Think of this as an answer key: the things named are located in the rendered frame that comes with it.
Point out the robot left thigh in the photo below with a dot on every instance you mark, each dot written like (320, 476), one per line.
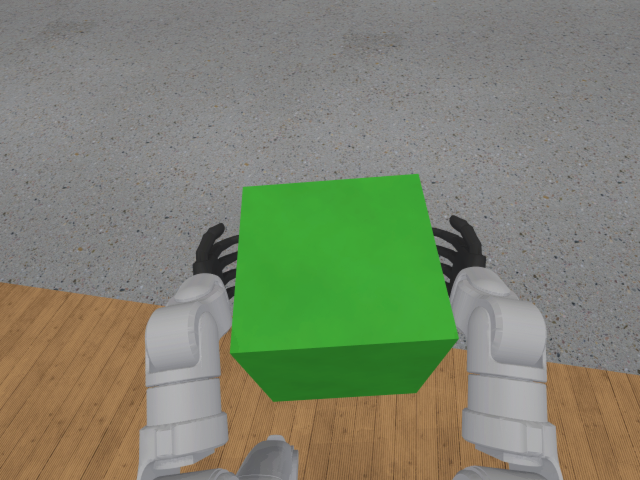
(270, 460)

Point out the robot left forearm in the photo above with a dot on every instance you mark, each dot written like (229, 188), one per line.
(184, 419)

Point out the robot left hand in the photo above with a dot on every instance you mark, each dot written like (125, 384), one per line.
(207, 256)

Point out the carton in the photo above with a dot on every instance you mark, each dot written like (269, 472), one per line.
(339, 289)

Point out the robot right forearm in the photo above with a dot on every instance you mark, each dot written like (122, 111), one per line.
(506, 416)

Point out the robot right hand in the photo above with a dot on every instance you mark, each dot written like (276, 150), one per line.
(469, 249)

